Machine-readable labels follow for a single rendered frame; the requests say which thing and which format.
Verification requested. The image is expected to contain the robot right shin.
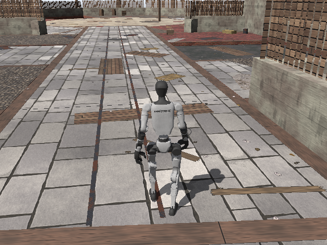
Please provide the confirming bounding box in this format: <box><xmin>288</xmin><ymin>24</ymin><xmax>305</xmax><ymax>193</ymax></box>
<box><xmin>171</xmin><ymin>174</ymin><xmax>180</xmax><ymax>209</ymax></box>

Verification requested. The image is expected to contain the robot right forearm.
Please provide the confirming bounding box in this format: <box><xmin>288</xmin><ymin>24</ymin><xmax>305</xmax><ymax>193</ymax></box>
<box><xmin>180</xmin><ymin>122</ymin><xmax>189</xmax><ymax>141</ymax></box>

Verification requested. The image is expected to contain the robot right upper arm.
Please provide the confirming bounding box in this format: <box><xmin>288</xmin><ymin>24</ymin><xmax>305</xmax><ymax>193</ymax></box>
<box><xmin>173</xmin><ymin>102</ymin><xmax>185</xmax><ymax>129</ymax></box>

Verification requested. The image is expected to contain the robot left upper arm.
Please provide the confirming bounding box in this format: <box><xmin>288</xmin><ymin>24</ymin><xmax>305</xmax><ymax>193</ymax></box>
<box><xmin>140</xmin><ymin>103</ymin><xmax>152</xmax><ymax>133</ymax></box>

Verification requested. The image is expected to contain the robot left forearm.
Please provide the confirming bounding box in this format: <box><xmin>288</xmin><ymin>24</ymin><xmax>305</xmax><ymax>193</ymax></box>
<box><xmin>135</xmin><ymin>125</ymin><xmax>145</xmax><ymax>152</ymax></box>

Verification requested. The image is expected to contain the right robot hand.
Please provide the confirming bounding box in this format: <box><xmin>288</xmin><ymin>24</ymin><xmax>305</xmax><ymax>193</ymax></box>
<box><xmin>178</xmin><ymin>139</ymin><xmax>189</xmax><ymax>150</ymax></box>

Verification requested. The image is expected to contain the left robot hand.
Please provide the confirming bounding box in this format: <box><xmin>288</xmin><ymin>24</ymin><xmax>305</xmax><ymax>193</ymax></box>
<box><xmin>134</xmin><ymin>150</ymin><xmax>146</xmax><ymax>165</ymax></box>

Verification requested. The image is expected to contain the left robot foot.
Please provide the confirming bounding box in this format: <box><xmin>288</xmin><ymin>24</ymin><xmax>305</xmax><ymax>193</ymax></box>
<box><xmin>149</xmin><ymin>188</ymin><xmax>156</xmax><ymax>201</ymax></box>

